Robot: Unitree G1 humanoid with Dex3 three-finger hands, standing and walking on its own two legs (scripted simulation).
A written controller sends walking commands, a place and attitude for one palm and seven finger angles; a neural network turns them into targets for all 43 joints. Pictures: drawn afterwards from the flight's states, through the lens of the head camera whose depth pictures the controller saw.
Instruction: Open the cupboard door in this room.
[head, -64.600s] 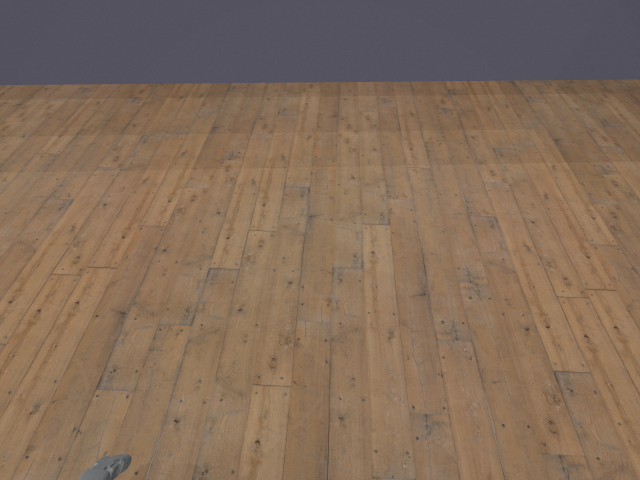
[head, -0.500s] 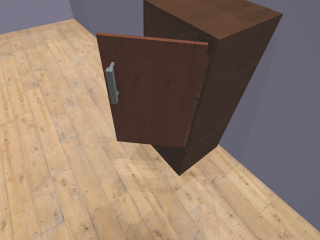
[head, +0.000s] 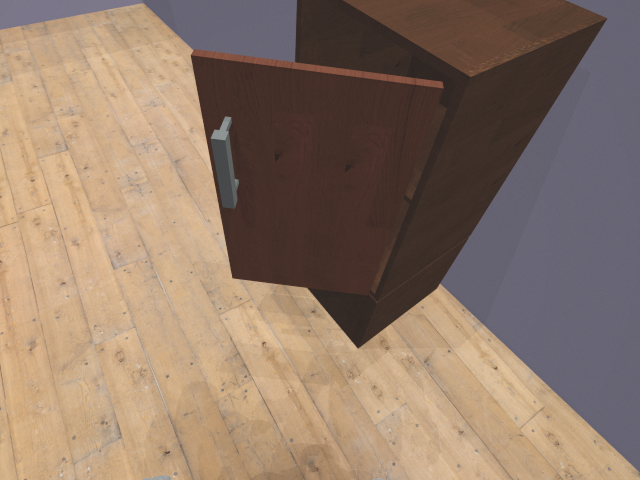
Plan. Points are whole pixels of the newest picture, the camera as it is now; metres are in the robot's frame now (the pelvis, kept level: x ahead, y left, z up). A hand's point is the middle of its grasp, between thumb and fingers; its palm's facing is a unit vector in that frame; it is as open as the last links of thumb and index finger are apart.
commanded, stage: come to a stop and stand still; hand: left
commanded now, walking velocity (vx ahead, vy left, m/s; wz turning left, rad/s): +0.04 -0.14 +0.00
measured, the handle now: (228, 164) +0.58 +0.19 +0.01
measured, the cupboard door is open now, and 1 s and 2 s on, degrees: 47 47 47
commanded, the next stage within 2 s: look again from close up in 1.30 s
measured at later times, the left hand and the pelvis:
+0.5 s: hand out of the picture -0.01 +0.16 -0.17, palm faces -0.01 -0.98 -0.19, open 7.4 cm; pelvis -0.03 -0.02 +0.01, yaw -1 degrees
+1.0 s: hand out of the picture -0.03 +0.11 -0.17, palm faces +0.03 -0.99 -0.14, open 7.4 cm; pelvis -0.01 -0.04 +0.01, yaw -1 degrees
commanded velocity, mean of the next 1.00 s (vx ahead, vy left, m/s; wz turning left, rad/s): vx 0.01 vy -0.03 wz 0.00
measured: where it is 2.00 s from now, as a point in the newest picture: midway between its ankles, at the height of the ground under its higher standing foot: outside the picture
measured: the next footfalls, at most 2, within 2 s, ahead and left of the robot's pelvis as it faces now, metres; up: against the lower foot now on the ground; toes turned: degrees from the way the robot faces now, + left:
right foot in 0.36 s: -0.04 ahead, -0.15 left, +0.00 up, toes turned -3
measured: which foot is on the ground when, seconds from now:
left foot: down 0.00-1.00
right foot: up 0.00-0.34, down 0.36-1.00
